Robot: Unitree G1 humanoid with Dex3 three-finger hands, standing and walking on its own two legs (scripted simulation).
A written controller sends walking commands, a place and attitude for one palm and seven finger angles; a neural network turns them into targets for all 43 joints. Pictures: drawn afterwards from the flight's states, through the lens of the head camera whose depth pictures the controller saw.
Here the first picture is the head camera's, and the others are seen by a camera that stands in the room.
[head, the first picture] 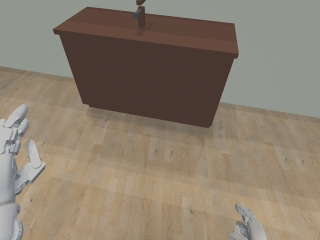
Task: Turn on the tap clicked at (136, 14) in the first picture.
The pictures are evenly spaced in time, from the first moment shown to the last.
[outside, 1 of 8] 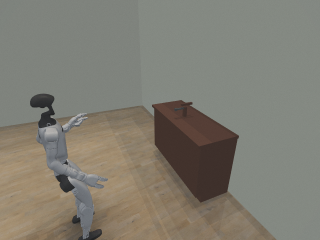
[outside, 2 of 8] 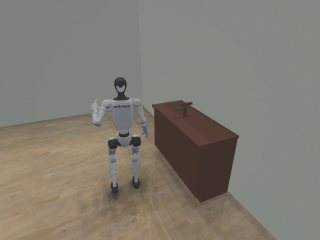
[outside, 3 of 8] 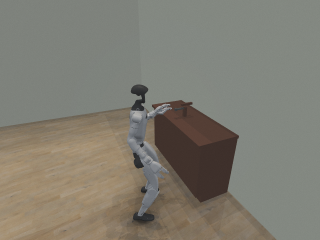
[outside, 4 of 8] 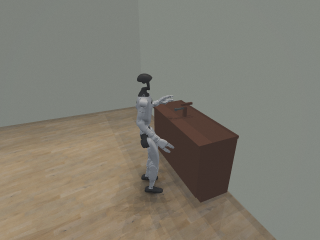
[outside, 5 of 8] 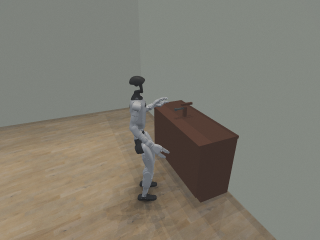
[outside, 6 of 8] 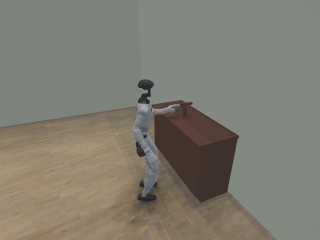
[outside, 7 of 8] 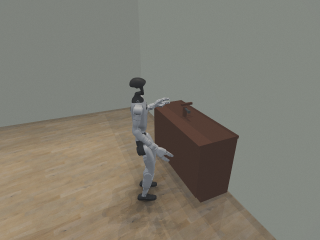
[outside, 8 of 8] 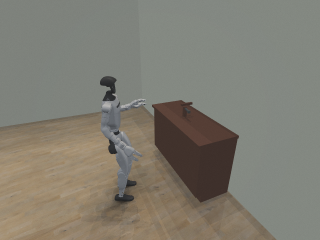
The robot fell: no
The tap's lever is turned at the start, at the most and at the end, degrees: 0 80 80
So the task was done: yes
